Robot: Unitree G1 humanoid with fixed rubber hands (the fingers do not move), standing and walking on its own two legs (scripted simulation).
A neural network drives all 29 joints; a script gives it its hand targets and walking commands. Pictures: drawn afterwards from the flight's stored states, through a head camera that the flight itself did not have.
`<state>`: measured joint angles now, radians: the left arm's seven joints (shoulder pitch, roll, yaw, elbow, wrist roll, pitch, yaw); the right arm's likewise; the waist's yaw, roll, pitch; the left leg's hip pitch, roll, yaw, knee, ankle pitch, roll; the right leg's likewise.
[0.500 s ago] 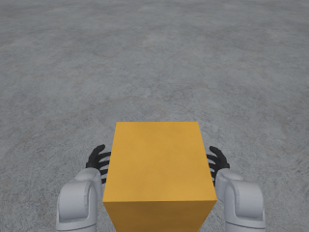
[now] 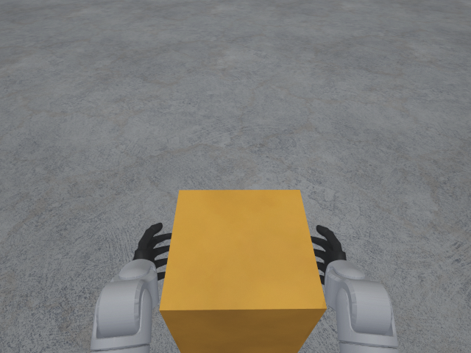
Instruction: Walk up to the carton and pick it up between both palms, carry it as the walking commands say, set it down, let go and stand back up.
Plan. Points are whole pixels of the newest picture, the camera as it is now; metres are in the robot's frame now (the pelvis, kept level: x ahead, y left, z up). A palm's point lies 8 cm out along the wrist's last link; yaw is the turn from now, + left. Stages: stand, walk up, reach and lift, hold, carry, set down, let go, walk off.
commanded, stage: carry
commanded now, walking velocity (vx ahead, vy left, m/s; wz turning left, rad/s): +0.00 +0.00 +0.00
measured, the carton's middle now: (239, 277) +0.29 +0.00 +0.00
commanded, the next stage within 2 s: none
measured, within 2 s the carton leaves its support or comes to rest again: neither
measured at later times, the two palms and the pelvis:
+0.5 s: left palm (146, 272) +0.27 +0.15 +0.06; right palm (332, 271) +0.26 -0.15 +0.05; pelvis +0.00 +0.00 +0.00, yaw +0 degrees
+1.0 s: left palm (148, 273) +0.26 +0.14 +0.06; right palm (333, 273) +0.26 -0.16 +0.05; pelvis +0.01 +0.00 +0.00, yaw +0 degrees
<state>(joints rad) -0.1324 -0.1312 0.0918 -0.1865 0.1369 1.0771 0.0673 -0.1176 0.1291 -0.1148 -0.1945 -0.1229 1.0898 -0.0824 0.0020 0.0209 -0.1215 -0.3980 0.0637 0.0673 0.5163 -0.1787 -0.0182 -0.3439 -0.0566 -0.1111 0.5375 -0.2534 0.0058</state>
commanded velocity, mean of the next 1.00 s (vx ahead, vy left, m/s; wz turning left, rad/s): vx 0.00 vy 0.00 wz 0.00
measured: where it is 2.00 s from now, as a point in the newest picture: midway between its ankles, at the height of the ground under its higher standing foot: outside the picture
